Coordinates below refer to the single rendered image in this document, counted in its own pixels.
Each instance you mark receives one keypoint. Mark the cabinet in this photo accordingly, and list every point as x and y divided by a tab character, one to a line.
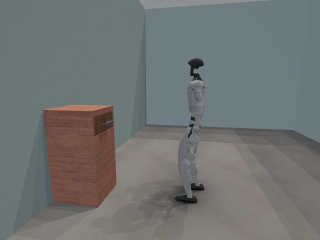
82	166

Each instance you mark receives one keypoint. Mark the robot left hand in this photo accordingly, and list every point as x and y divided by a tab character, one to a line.
194	139

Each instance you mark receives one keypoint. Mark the robot left foot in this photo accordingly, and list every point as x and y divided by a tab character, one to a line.
185	199

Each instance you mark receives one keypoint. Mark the drawer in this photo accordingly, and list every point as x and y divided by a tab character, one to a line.
102	118

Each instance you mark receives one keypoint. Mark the left robot forearm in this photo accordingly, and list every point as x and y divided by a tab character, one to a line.
198	117

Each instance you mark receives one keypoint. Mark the robot torso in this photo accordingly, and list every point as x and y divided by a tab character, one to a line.
192	102

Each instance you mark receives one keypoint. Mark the left robot upper arm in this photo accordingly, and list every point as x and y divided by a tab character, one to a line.
196	88

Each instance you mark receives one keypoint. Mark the handle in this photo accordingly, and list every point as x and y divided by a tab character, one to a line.
108	123

